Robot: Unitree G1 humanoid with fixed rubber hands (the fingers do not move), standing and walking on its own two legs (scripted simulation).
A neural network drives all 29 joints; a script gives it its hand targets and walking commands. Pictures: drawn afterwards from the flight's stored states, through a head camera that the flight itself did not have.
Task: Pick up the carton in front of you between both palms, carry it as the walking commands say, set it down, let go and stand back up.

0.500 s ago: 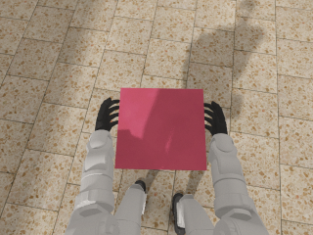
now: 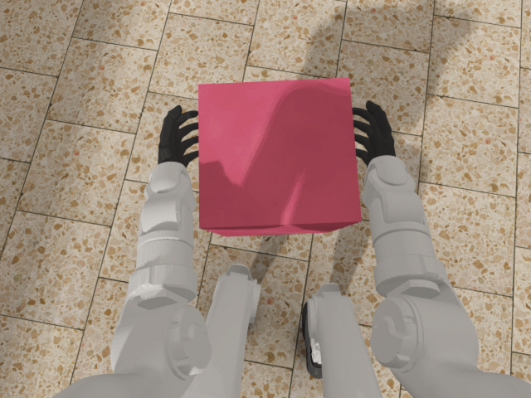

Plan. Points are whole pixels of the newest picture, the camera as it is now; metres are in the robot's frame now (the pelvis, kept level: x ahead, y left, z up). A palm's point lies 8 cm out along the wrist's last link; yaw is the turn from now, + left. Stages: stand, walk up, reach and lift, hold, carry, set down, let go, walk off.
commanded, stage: set down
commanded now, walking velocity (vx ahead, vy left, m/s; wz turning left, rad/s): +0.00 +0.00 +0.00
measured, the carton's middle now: (275, 172) +0.44 +0.06 -0.16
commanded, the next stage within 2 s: none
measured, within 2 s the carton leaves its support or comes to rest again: neither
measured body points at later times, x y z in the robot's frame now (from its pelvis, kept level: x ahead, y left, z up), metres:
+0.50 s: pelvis -0.02 -0.01 -0.12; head +0.29 +0.01 +0.21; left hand +0.44 +0.23 -0.24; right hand +0.51 -0.07 -0.24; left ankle +0.10 +0.13 -0.56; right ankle +0.06 -0.12 -0.56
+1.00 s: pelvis -0.03 -0.01 -0.19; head +0.33 +0.00 +0.08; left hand +0.45 +0.24 -0.35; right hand +0.54 -0.05 -0.36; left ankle +0.10 +0.13 -0.56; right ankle +0.06 -0.12 -0.56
